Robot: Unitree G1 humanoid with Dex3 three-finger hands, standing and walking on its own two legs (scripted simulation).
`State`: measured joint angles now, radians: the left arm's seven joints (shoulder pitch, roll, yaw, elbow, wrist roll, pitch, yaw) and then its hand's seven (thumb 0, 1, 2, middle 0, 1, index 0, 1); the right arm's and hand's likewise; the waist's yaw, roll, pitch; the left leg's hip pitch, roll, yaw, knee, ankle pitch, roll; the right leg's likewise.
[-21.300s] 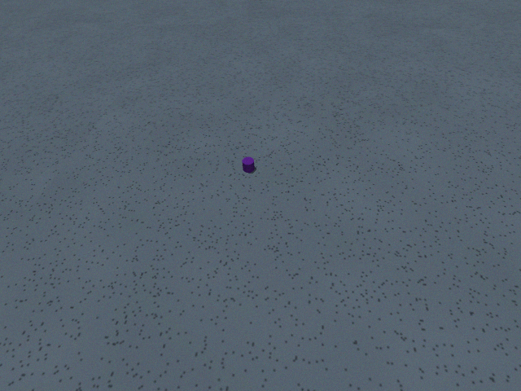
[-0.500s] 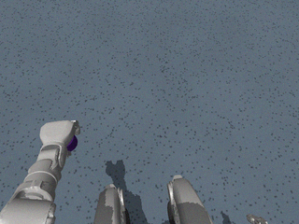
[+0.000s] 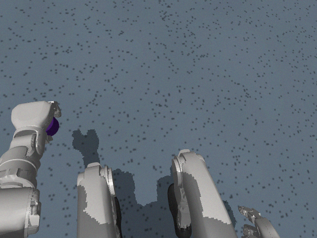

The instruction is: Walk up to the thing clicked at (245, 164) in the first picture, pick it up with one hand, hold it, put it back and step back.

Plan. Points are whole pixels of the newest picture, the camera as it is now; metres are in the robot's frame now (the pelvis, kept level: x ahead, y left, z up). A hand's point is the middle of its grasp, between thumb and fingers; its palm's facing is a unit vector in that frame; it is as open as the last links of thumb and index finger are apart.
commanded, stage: crouch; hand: left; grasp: from above
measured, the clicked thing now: (43, 124) +0.44 +0.27 -0.18
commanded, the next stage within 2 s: lower in 0.72 s
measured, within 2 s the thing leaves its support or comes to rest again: neither
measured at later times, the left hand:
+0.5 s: hand (52, 129) +0.44 +0.27 -0.23, palm faces -0.45 -0.04 -0.89, open 8.3 cm
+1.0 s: hand (56, 131) +0.44 +0.27 -0.28, palm faces -0.47 -0.05 -0.88, open 8.3 cm
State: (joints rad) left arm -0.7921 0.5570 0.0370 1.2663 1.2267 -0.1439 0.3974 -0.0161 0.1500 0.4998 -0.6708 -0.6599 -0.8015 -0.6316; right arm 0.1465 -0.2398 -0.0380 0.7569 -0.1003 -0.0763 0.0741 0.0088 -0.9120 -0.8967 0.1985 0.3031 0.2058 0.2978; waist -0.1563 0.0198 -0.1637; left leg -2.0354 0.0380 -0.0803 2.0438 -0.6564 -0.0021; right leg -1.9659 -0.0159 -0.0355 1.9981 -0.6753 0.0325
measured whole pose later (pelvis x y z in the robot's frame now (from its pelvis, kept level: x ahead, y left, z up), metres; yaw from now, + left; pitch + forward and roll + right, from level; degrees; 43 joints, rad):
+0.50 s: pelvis -0.01 +0.00 -0.08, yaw -2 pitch +34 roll -6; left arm -0.90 0.66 0.08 1.40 1.25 -0.18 0.39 -0.02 0.16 0.49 -0.67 -0.65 -0.80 -0.63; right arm 0.16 -0.25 -0.01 0.78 -0.13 -0.07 0.12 0.01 -0.92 -0.90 0.20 0.30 0.20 0.30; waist -0.20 0.00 -0.09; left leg -2.23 0.04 -0.11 2.28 -0.66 -0.01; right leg -2.16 0.00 -0.04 2.23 -0.68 0.04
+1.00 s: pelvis -0.01 +0.00 -0.11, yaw -3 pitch +33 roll -7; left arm -0.94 0.73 0.10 1.49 1.26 -0.22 0.42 -0.02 0.16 0.48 -0.68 -0.63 -0.81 -0.62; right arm 0.13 -0.27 0.05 0.77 -0.15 -0.08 0.14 0.01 -0.92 -0.90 0.20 0.30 0.20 0.30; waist -0.22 -0.02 -0.04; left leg -2.31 0.04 -0.15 2.40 -0.67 -0.02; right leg -2.23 0.02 -0.06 2.33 -0.68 0.04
